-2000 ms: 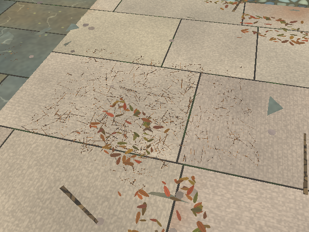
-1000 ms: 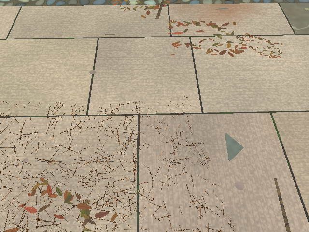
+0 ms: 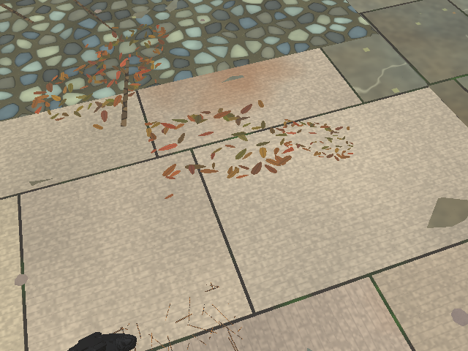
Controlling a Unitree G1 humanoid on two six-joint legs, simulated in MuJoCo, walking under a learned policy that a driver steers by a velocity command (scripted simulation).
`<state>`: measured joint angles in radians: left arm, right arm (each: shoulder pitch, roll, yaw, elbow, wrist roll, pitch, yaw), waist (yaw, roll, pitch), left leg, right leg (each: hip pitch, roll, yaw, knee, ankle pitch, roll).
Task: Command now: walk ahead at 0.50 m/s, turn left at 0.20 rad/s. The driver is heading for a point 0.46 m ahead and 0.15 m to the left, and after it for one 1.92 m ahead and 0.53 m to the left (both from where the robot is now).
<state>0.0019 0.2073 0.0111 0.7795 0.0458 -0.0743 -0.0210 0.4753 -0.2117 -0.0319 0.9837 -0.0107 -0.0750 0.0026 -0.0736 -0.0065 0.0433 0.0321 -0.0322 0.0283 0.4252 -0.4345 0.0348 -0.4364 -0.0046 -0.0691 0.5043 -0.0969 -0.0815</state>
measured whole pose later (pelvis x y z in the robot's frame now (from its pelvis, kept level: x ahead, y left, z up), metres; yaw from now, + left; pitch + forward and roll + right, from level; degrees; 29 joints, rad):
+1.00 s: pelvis +0.41 +0.07 +0.02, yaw +31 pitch +1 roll +0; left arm 0.15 0.25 0.03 0.78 0.02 0.02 0.02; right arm 0.30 -0.27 -0.06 0.83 -0.02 0.00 -0.02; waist -0.04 -0.04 0.07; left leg -0.14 -0.16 -0.10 0.38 -0.23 0.12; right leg -0.55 -0.05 0.02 0.84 -0.23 0.03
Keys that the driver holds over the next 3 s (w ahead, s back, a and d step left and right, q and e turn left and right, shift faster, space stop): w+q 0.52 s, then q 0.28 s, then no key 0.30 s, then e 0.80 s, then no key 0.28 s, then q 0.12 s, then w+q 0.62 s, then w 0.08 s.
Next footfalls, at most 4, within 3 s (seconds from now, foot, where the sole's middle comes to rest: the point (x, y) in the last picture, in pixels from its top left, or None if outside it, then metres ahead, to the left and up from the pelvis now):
0.54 left None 0.39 0.12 -0.76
1.12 right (226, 312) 0.57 0.03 -0.76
1.56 left None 0.42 0.18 -0.76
2.02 right None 0.44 -0.04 -0.76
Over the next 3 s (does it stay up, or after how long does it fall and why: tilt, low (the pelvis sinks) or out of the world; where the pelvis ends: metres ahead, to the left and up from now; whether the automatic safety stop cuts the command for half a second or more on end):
stays up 0.60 0.16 0.00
